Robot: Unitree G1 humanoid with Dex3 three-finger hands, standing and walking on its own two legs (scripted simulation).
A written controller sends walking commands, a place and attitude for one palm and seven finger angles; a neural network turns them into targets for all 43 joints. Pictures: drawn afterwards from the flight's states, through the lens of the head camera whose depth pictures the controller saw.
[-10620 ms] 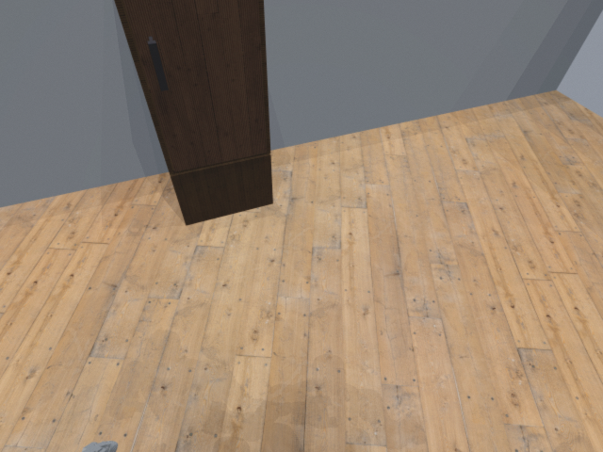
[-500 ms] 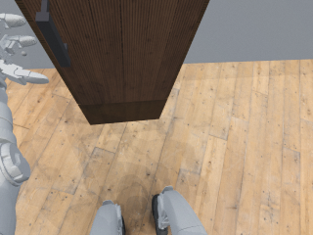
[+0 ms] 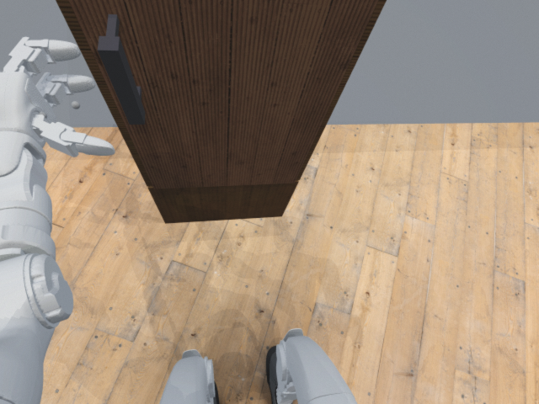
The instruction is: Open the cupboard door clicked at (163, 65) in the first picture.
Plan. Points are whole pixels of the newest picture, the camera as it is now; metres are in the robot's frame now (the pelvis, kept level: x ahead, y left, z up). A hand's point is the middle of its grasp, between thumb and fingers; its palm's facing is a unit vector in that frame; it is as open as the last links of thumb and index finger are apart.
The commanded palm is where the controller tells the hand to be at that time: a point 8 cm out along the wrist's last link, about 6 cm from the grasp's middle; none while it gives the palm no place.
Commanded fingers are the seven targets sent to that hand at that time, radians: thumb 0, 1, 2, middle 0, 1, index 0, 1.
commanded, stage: move the hooked fingers beside the handle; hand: left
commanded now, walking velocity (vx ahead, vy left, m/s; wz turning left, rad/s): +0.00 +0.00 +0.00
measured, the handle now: (126, 74) +0.56 +0.16 +0.07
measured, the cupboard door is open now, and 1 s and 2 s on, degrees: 0 0 0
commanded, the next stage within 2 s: slide the fingers in behind the handle in 0.02 s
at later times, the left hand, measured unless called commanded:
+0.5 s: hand (92, 105) +0.51 +0.20 +0.06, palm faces +0.02 -1.00 -0.02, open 14.1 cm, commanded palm +0.49 +0.22 +0.06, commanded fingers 0.00 -0.50 0.30 -0.30 -1.20 -0.30 -1.20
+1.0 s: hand (98, 107) +0.51 +0.19 +0.06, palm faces +0.05 -1.00 +0.00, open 14.3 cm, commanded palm +0.50 +0.19 +0.06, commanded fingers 0.00 -0.50 0.30 -0.30 -1.20 -0.30 -1.20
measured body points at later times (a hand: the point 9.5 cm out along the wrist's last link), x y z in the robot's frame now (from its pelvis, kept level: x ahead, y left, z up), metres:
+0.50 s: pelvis +0.00 -0.01 +0.00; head +0.15 +0.02 +0.42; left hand +0.51 +0.25 +0.06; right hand -0.01 -0.27 -0.10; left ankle -0.02 +0.09 -0.65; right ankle +0.04 -0.12 -0.65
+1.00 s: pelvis -0.01 -0.01 +0.00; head +0.15 +0.02 +0.42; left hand +0.50 +0.24 +0.06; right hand +0.01 -0.28 -0.11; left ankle -0.02 +0.09 -0.65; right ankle +0.04 -0.12 -0.65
